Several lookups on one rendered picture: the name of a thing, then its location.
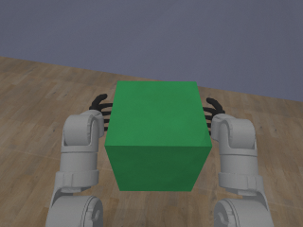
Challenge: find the right robot hand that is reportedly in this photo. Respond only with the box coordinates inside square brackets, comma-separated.
[203, 97, 225, 135]

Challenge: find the robot right forearm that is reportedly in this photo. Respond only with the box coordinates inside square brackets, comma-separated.
[210, 113, 275, 227]

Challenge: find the carton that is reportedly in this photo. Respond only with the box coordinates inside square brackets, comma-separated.
[104, 80, 213, 192]

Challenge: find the left robot upper arm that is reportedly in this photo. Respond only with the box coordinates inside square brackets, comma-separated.
[46, 195, 103, 227]

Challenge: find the robot left forearm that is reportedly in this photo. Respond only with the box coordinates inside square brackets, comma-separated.
[45, 110, 105, 227]

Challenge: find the left robot hand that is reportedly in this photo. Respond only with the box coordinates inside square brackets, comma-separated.
[89, 94, 113, 131]

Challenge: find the right robot upper arm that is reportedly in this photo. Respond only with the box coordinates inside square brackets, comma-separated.
[213, 198, 274, 227]

